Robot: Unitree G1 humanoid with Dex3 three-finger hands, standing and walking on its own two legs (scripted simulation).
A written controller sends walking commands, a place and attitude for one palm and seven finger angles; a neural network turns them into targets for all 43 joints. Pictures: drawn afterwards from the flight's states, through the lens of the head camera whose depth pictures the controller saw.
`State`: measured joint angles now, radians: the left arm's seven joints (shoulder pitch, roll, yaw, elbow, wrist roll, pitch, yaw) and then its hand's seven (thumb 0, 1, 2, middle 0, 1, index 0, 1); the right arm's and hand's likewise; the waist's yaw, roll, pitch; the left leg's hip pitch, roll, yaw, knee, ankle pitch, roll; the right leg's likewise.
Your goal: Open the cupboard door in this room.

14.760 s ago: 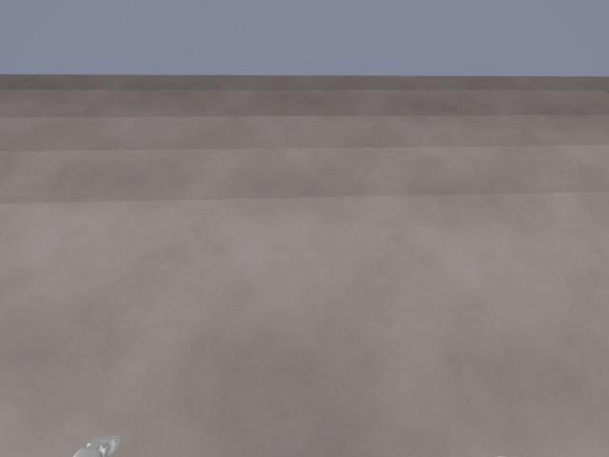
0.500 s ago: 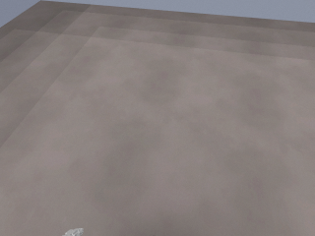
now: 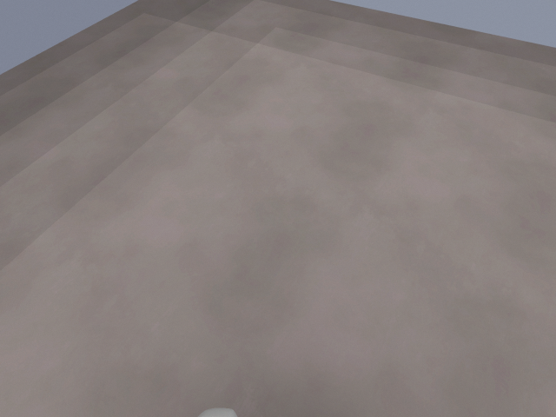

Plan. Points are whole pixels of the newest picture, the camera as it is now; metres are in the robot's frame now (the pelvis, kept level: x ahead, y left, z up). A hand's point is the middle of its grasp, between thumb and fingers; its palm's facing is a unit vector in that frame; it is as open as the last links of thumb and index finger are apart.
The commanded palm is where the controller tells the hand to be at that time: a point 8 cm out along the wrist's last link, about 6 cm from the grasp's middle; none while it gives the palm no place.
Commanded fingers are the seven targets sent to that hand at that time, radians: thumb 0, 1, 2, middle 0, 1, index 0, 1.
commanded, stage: turn or walk to find it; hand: left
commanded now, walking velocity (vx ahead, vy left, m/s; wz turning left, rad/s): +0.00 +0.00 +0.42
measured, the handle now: out of the picture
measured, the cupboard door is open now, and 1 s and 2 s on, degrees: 0 0 0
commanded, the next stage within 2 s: none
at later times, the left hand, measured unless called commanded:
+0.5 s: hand out of the picture +0.05 +0.23 -0.15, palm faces +0.18 -0.95 -0.27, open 7.4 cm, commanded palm none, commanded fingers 0.00 0.90 0.90 -0.20 -0.30 -0.20 -0.30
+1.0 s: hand out of the picture -0.10 +0.16 -0.16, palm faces +0.44 -0.86 -0.27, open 7.3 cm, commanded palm none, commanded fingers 0.00 0.90 0.90 -0.20 -0.30 -0.20 -0.30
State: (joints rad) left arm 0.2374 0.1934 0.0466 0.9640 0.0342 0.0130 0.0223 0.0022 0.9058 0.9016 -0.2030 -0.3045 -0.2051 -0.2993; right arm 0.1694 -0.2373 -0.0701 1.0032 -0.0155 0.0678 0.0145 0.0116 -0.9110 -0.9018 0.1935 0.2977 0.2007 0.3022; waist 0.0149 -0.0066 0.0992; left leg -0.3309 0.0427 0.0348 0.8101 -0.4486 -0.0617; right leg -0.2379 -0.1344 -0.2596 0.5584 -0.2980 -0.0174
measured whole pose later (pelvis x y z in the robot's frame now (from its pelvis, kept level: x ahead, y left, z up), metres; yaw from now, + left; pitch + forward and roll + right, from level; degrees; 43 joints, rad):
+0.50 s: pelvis -0.02 +0.01 +0.00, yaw +10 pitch -1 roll +1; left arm 0.13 0.22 0.05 0.94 0.01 0.05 0.02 0.00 0.91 0.90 -0.20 -0.30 -0.20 -0.30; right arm 0.21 -0.19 -0.05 0.97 -0.03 0.03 0.00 0.01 -0.90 -0.90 0.20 0.30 0.21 0.30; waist -0.03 0.01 0.07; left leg -0.25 -0.04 -0.05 0.48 -0.23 0.01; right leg -0.36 -0.06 -0.03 0.79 -0.44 0.08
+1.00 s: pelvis -0.05 -0.04 +0.00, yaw +25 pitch -1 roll +2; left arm 0.25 0.17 0.04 0.97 0.03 0.01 0.03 0.00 0.91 0.90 -0.20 -0.30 -0.20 -0.30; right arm 0.20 -0.25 -0.08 1.02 -0.02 0.08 0.01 0.01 -0.91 -0.90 0.19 0.30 0.20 0.30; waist 0.01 0.01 0.08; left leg -0.36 0.05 0.00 0.93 -0.44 -0.07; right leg -0.24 -0.12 -0.27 0.51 -0.25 -0.05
